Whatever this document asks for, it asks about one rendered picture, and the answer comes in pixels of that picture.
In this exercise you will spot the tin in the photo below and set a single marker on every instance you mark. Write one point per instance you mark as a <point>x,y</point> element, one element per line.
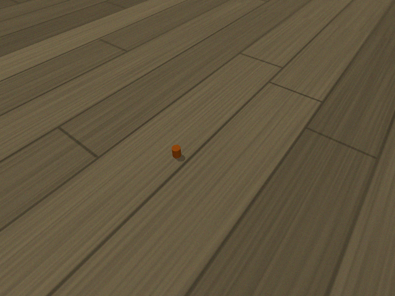
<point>176,151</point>

